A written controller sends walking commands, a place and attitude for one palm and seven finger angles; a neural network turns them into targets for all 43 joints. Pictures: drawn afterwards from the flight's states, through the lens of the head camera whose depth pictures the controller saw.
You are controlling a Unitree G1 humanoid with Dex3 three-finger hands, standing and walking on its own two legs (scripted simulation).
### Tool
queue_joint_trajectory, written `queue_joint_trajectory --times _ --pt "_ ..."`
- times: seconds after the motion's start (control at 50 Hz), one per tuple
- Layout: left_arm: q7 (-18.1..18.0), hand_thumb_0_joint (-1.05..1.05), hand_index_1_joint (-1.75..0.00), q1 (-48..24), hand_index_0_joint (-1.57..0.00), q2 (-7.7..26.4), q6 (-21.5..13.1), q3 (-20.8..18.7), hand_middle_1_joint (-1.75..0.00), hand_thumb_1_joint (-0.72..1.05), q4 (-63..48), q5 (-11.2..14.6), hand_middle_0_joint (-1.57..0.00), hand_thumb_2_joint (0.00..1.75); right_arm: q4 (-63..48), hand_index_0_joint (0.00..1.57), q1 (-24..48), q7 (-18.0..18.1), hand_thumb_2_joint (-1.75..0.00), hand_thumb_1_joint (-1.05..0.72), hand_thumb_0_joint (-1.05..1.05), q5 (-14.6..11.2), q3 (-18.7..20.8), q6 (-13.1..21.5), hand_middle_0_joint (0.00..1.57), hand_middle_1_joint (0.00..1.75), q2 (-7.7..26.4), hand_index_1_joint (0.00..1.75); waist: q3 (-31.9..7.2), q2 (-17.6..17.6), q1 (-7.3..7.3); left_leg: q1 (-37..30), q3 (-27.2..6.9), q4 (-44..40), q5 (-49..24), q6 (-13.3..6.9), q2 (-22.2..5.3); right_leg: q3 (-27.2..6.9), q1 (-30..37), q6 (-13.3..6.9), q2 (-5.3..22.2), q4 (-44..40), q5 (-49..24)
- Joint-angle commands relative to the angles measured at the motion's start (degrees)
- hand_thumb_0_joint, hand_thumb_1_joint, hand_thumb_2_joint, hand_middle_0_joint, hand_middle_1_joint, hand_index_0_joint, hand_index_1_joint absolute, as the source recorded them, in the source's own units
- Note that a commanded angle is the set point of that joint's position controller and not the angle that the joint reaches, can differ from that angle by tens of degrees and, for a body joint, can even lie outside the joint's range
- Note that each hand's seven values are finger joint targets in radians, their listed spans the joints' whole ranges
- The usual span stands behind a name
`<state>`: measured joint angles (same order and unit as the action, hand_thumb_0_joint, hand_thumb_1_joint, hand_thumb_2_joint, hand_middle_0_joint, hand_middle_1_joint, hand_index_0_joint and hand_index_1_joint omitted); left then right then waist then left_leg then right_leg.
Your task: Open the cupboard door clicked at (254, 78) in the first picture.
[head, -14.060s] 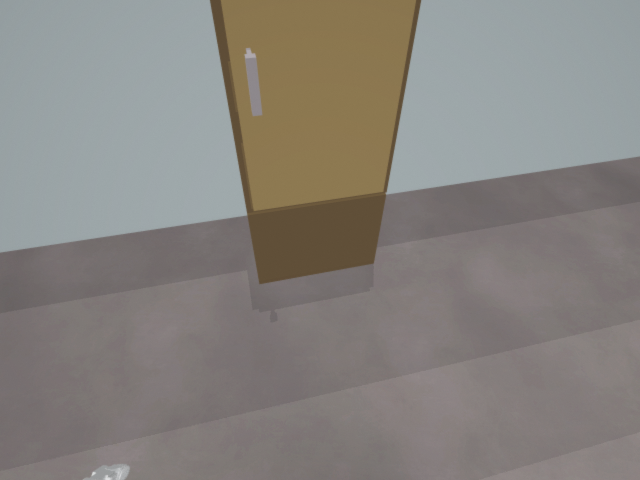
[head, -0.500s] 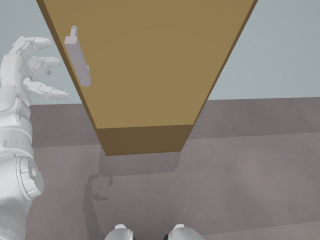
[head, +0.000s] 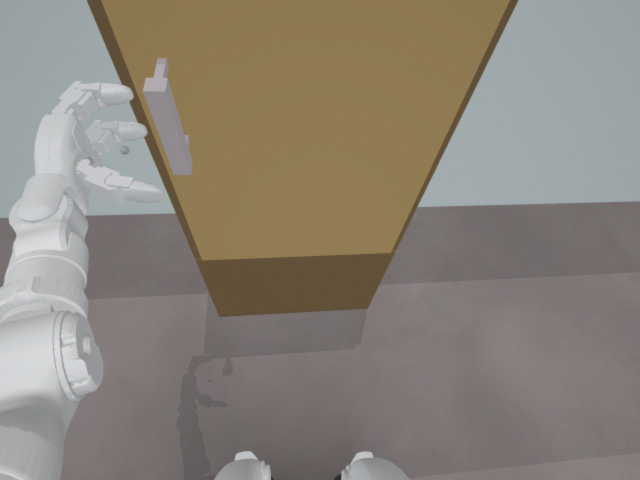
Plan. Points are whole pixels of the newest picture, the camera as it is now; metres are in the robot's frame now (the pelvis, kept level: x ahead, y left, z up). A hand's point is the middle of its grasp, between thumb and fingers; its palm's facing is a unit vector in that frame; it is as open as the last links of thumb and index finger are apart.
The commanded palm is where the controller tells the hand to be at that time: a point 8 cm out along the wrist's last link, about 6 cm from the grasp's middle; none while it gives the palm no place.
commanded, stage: slide the fingers in behind the handle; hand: left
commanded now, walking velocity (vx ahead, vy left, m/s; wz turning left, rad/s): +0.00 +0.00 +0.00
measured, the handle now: (172, 119) +0.54 +0.16 +0.11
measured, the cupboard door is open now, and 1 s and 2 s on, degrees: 0 0 0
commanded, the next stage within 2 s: close the thumb around the handle in 1.56 s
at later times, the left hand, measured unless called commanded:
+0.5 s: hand (149, 148) +0.49 +0.18 +0.10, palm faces +0.00 -1.00 +0.00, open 13.9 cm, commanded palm +0.47 +0.22 +0.10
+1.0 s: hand (185, 150) +0.49 +0.14 +0.10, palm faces +0.01 -1.00 +0.00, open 13.9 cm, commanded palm +0.47 +0.19 +0.10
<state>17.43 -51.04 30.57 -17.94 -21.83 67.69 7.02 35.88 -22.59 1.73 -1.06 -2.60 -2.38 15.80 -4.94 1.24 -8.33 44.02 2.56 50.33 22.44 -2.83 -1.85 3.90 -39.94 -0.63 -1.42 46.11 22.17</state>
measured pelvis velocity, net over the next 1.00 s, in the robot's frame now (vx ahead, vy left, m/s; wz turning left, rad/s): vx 0.00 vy -0.02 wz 0.00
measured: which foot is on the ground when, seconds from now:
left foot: down 0.00-1.00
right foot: down 0.00-1.00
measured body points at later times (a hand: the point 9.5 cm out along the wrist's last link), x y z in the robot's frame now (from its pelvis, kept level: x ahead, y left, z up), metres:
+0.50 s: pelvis +0.00 -0.01 +0.00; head +0.10 +0.00 +0.44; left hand +0.49 +0.24 +0.11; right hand +0.01 -0.28 -0.11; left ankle +0.02 +0.08 -0.70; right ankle +0.00 -0.12 -0.70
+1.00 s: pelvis +0.00 -0.02 +0.00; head +0.09 -0.01 +0.44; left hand +0.49 +0.20 +0.10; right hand +0.03 -0.28 -0.12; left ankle +0.02 +0.08 -0.70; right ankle +0.00 -0.12 -0.70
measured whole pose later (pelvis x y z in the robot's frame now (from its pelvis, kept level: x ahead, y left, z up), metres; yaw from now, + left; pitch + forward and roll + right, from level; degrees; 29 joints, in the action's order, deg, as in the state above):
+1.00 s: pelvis +0.00 -0.02 +0.00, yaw +0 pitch +16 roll -2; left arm 9.2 -50.0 22.3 -19.8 -18.2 65.2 6.2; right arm 36.1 -21.9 0.3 -0.8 -1.7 -1.4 15.0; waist -5.1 1.6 -7.9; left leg 42.6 2.5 49.4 22.3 -1.6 -2.1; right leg 3.8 -39.5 -1.8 -1.7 46.9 23.0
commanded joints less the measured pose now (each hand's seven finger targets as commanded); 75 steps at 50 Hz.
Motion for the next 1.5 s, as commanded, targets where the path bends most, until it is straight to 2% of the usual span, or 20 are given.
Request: queue_joint_trajectory --times 0.0,0.08,0.18,0.24,0.32,0.38,0.44,0.5,0.62,0.7,0.74,0.78,0.86,1.02,1.08,1.14,1.16,1.22,1.32,1.48 --pt "-0.34 0.0 -1.2 -27.51 -0.3 13.2 -4.61 -0.44 -1.2 -0.5 -13.31 1.16 -0.3 0.3 -3.49 0.2 -7.9 0.74 -0.9 -0.9 0.0 0.21 3.9 1.4 0.2 0.3 10.48 0.3 -23.18 6.64 -0.87 -22.52 -6.42 -5.57 -18.16 1.31 0.0 -1.83 1.93 -0.61 -1.77 -4.67 -14.11" --pt "-0.87 0.0 -1.2 -26.22 -0.3 14.84 -5.4 -2.49 -1.2 -0.5 -13.06 1.3 -0.3 0.3 -3.4 0.2 -8.33 0.54 -0.9 -0.9 0.0 0.37 4.05 1.49 0.2 0.3 10.73 0.3 -24.9 5.58 -0.19 -21.99 -6.13 -4.89 -19.18 1.16 0.04 -2.04 3.21 -0.57 -1.94 -4.23 -15.51" --pt "-1.29 0.0 -1.2 -26.94 -0.3 13.98 -3.81 -1.04 -1.2 -0.5 -10.75 0.55 -0.3 0.3 -3.53 0.2 -8.41 0.6 -0.9 -0.9 0.0 0.09 3.86 1.27 0.2 0.3 10.5 0.3 -21.63 4.24 -1.17 -17.84 -5.15 -5.14 -15.77 0.52 0.45 -2.65 3.88 -0.18 -1.76 -4.94 -14.9" --pt "-1.29 0.0 -1.2 -26.96 -0.3 14.68 -4.1 -1.22 -1.2 -0.5 -12.35 0.13 -0.3 0.3 -3.54 0.2 -8.7 0.69 -0.9 -0.9 0.0 0.13 4.06 1.24 0.2 0.3 10.36 0.3 -23.95 5.75 -0.86 -18.58 -4.9 -4.62 -17.39 0.49 0.6 -2.96 5.03 -0.2 -1.63 -4.71 -16.76" --pt "-0.86 0.0 -1.2 -27.31 -0.3 9.1 -3.96 2.21 -1.2 -0.5 -12.67 1.17 -0.3 0.3 -3.16 0.2 -9.0 0.36 -0.9 -0.9 0.0 0.22 4.18 1.4 0.2 0.3 9.96 0.3 -22.77 5.74 -1.72 -20.55 -5.41 -4.45 -17.71 0.54 0.45 -2.34 2.84 -0.51 -2.0 -4.99 -15.84" --pt "-1.16 0.0 -1.2 -28.08 -0.3 8.55 -3.85 2.47 -1.2 -0.5 -13.56 1.63 -0.3 0.3 -2.67 0.2 -8.88 0.32 -0.9 -0.9 0.0 0.21 4.38 1.46 0.2 0.3 10.13 0.3 -23.34 5.45 -2.07 -21.07 -5.4 -4.63 -17.79 0.59 0.3 -2.32 2.66 -0.31 -1.93 -5.13 -16.12" --pt "-1.76 0.0 -1.2 -28.75 -0.3 8.89 -4.65 1.73 -1.2 -0.5 -15.66 1.79 -0.3 0.3 -2.29 0.2 -9.08 0.13 -0.9 -0.9 0.0 0.4 4.52 1.67 0.2 0.3 10.06 0.3 -26.08 5.94 -1.47 -22.47 -5.63 -4.19 -20.25 0.68 0.42 -2.44 3.75 -0.43 -1.94 -4.58 -18.03" --pt "-2.77 0.0 -1.2 -25.5 -0.3 7.59 -4.76 1.77 -1.2 -0.5 -15.05 1.65 -0.3 0.3 -2.64 0.2 -8.56 -0.25 -0.9 -0.9 0.0 0.33 4.51 1.61 0.2 0.3 9.6 0.3 -24.92 5.21 -0.51 -21.72 -5.36 -4.49 -20.41 0.82 0.58 -2.17 4.62 -0.53 -2.01 -4.46 -18.37" --pt "-5.48 0.0 -1.2 -25.39 -0.3 10.16 -5.57 -0.31 -1.2 -0.5 -16.85 0.13 -0.3 0.3 -3.5 0.2 -8.05 -0.43 -0.9 -0.9 0.0 0.41 4.43 1.54 0.2 0.3 9.31 0.3 -24.43 5.16 0.27 -19.86 -4.47 -4.55 -20.55 0.41 1.13 -2.77 7.27 -0.42 -1.79 -4.22 -20.49" --pt "-5.15 0.0 -1.2 -23.29 -0.3 4.68 -6.0 3.42 -1.2 -0.5 -17.66 0.54 -0.3 0.3 -3.56 0.2 -7.26 -0.87 -0.9 -0.9 0.0 0.23 4.62 1.55 0.2 0.3 8.73 0.3 -24.95 5.73 0.06 -22.77 -4.6 -4.59 -22.49 0.96 0.76 -2.35 6.23 -0.48 -1.94 -4.24 -21.32" --pt "-5.03 0.0 -1.2 -23.71 -0.3 3.3 -5.51 3.72 -1.2 -0.5 -16.1 1.56 -0.3 0.3 -3.22 0.2 -7.29 -0.82 -0.9 -0.9 0.0 0.12 4.7 1.54 0.2 0.3 8.93 0.3 -23.55 2.87 -0.55 -21.96 -4.66 -4.72 -21.61 0.77 0.77 -2.26 6.09 -0.38 -2.02 -4.64 -21.06" --pt "-5.27 0.0 -1.2 -23.78 -0.3 4.42 -4.53 2.51 -1.2 -0.5 -14.54 2.04 -0.3 0.3 -3.01 0.2 -7.29 -0.63 -0.9 -0.9 0.0 0.01 4.73 1.45 0.2 0.3 9.2 0.3 -22.22 0.51 -0.62 -19.6 -4.36 -5.29 -19.18 0.56 0.95 -2.5 7.4 -0.22 -1.87 -5.1 -20.53" --pt "-6.98 0.0 -1.2 -25.3 -0.3 4.56 -4.66 2.68 -1.2 -0.5 -14.77 0.69 -0.3 0.3 -3.23 0.2 -6.89 -0.62 -0.9 -0.9 0.0 0.21 4.37 1.64 0.2 0.3 8.68 0.3 -21.16 2.81 -0.31 -18.42 -4.06 -5.33 -17.96 0.52 1.34 -2.86 6.8 -0.21 -1.43 -4.98 -19.55" --pt "-9.1 0.0 -1.2 -27.59 -0.3 5.54 -7.21 1.7 -1.2 -0.5 -15.17 -0.42 -0.3 0.3 -2.78 0.2 -7.54 -0.81 -0.9 -0.9 0.0 0.54 4.56 2.2 0.2 0.3 8.71 0.3 -25.24 1.87 -0.39 -18.97 -4.3 -4.66 -18.44 0.57 1.51 -3.2 8.45 -0.25 -1.53 -4.08 -20.32" --pt "-8.83 0.0 -1.2 -27.98 -0.3 2.22 -7.22 4.77 -1.2 -0.5 -16.47 -0.85 -0.3 0.3 -2.52 0.2 -7.07 -0.93 -0.9 -0.9 0.0 0.4 4.73 2.22 0.2 0.3 8.36 0.3 -26.04 5.59 -0.68 -21.72 -4.4 -4.39 -19.89 0.94 1.24 -2.93 5.92 -0.38 -1.5 -4.08 -20.32" --pt "-9.1 0.0 -1.2 -28.96 -0.3 -0.53 -7.14 6.22 -1.2 -0.5 -17.05 0.1 -0.3 0.3 -1.97 0.2 -7.22 -1.15 -0.9 -0.9 0.0 0.45 5.04 2.46 0.2 0.3 8.41 0.3 -25.7 4.37 -1.48 -22.89 -4.75 -4.45 -19.79 0.91 1.13 -2.6 5.06 -0.28 -1.82 -4.58 -19.81" --pt "-9.35 0.0 -1.2 -26.71 -0.3 1.34 -6.73 4.14 -1.2 -0.5 -15.2 0.34 -0.3 0.3 -1.87 0.2 -7.52 -1.06 -0.9 -0.9 0.0 0.48 5.04 2.31 0.2 0.3 8.7 0.3 -25.43 3.01 -0.5 -21.64 -4.77 -4.72 -19.56 1.0 1.19 -2.56 6.34 -0.45 -1.81 -4.57 -19.89" --pt "-10.04 0.0 -1.2 -27.07 -0.3 3.01 -5.97 2.8 -1.2 -0.5 -13.67 0.34 -0.3 0.3 -1.94 0.2 -7.86 -0.87 -0.9 -0.9 0.0 0.53 4.76 2.17 0.2 0.3 8.84 0.3 -23.15 0.49 -0.87 -18.2 -4.13 -5.25 -17.93 0.48 1.6 -2.92 8.19 -0.19 -1.64 -5.02 -20.4" --pt "-9.73 0.0 -1.2 -25.69 -0.3 5.19 -6.83 1.85 -1.2 -0.5 -14.57 -0.68 -0.3 0.3 -2.53 0.2 -7.72 -0.86 -0.9 -0.9 0.0 0.52 4.67 2.05 0.2 0.3 8.73 0.3 -23.45 1.71 0.0 -17.1 -3.63 -5.31 -17.18 0.32 1.87 -3.63 9.77 -0.32 -1.45 -5.01 -20.68" --pt "-8.16 0.0 -1.2 -24.0 -0.3 4.29 -6.94 2.32 -1.2 -0.5 -15.05 0.19 -0.3 0.3 -3.14 0.2 -7.0 -0.67 -0.9 -0.9 0.0 0.21 4.66 1.95 0.2 0.3 8.54 0.3 -23.87 2.35 0.26 -18.28 -3.36 -5.39 -17.69 0.48 1.69 -3.49 9.47 -0.27 -1.52 -5.2 -21.21"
